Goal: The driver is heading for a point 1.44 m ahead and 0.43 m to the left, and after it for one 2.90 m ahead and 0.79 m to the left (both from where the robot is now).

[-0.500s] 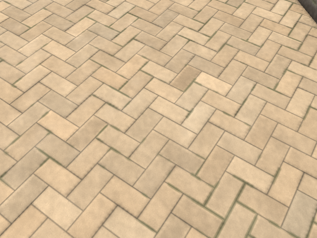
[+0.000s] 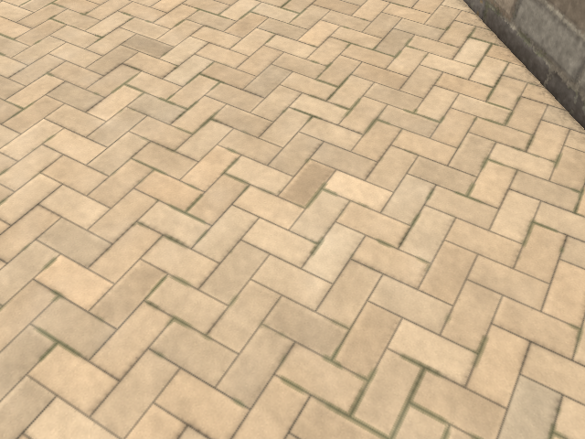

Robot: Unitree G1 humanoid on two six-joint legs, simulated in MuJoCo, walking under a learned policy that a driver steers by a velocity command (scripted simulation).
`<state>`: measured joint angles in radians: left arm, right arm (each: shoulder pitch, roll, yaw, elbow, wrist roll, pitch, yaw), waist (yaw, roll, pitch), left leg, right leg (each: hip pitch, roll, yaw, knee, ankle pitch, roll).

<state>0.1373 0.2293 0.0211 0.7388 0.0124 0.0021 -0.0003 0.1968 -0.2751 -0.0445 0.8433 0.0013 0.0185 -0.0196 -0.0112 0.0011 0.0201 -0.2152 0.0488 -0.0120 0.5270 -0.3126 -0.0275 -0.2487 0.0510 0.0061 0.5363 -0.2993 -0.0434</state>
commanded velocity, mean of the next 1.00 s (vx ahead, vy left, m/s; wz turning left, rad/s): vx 0.06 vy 0.00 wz -0.01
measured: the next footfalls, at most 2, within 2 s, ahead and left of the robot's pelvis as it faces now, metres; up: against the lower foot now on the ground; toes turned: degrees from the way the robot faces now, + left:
left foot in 0.42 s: +0.10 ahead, +0.14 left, +0.00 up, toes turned +0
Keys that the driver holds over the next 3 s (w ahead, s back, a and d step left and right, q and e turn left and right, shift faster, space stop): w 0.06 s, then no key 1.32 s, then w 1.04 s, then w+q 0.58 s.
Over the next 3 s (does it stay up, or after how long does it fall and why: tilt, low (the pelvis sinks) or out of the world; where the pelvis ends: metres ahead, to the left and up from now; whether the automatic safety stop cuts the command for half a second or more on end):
stays up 0.78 0.12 0.01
